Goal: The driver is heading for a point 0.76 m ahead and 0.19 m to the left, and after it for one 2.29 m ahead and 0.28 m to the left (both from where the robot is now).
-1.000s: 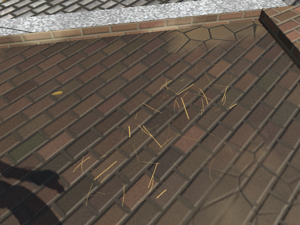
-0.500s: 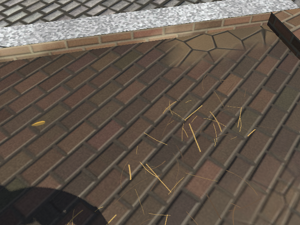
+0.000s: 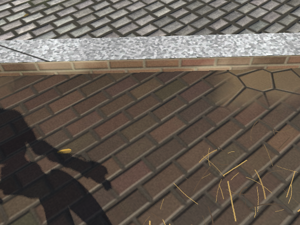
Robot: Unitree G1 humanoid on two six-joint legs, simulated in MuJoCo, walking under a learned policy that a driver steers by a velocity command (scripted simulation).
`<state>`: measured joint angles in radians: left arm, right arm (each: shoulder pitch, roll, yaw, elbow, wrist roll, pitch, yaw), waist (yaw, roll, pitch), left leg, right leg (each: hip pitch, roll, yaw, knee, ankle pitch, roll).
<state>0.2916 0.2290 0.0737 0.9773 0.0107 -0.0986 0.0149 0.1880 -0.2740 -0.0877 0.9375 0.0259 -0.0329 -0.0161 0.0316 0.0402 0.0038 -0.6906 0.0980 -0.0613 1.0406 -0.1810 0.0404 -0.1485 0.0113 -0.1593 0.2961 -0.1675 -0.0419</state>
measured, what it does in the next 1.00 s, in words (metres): walks ahead, turning left: left foot, then right foot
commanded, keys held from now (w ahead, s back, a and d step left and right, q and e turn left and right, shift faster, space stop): w+q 0.60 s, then w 0.30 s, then w+e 0.10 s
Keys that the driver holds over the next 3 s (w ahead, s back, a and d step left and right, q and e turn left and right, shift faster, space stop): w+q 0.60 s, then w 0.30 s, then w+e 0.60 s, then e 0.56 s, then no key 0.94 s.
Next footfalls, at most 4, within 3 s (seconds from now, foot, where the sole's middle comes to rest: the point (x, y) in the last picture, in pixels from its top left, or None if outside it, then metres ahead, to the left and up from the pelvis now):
0.26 left None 0.31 0.18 -0.78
0.76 right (143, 192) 0.66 0.10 -0.78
1.26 left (82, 166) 0.79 0.42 -0.78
1.72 right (124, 128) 1.04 0.22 -0.78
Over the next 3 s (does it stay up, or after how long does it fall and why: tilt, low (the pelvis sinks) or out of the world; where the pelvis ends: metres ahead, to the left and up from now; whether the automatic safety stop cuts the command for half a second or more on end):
stays up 0.97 0.30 -0.01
